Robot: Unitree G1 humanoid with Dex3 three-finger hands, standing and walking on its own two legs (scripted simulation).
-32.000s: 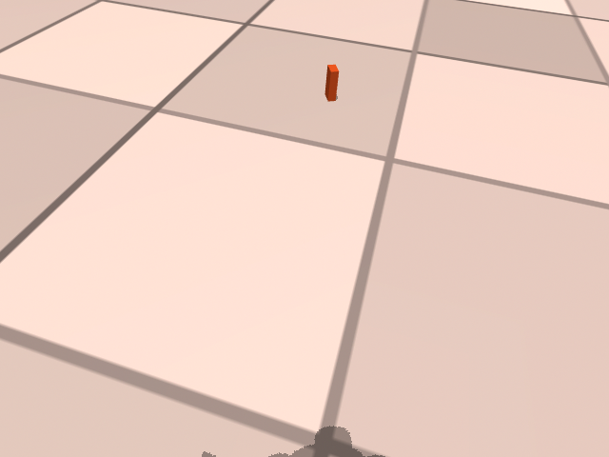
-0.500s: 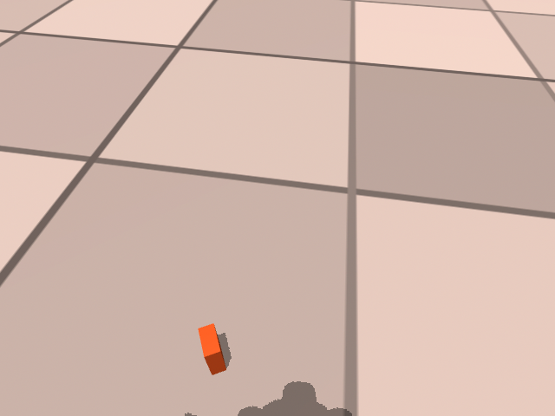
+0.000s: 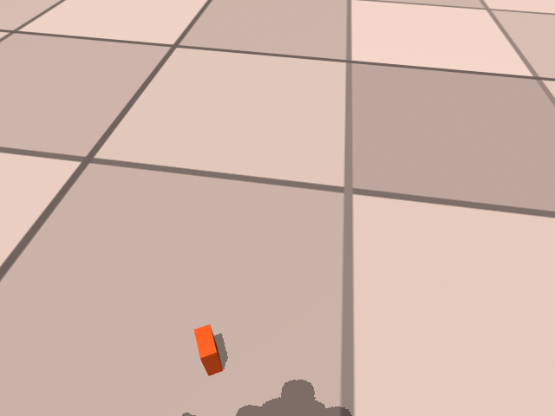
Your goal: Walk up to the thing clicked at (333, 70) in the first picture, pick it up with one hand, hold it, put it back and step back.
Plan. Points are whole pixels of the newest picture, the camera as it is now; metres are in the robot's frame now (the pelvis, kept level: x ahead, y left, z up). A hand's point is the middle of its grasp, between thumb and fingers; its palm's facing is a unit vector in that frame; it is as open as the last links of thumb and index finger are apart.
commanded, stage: stand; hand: left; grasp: from the side
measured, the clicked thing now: (209, 351) +0.42 +0.21 -0.69
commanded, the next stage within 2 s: step back in 0.32 s
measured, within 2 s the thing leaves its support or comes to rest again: neither
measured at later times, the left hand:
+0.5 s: hand out of the picture +0.07 +0.27 -0.16, palm faces -0.02 -0.93 -0.37, open 7.4 cm
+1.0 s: hand out of the picture +0.02 +0.33 -0.18, palm faces -0.10 -0.93 -0.37, open 7.4 cm
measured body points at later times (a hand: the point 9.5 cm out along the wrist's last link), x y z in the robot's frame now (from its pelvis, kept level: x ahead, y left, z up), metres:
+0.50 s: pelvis -0.03 +0.02 -0.01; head +0.02 +0.01 +0.43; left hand +0.07 +0.32 -0.14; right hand +0.06 -0.30 -0.14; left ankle -0.03 +0.14 -0.72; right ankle -0.01 -0.12 -0.75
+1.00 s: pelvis -0.11 +0.07 -0.02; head -0.04 +0.08 +0.42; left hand +0.02 +0.37 -0.16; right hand -0.03 -0.24 -0.14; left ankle -0.07 +0.14 -0.75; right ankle -0.13 -0.05 -0.74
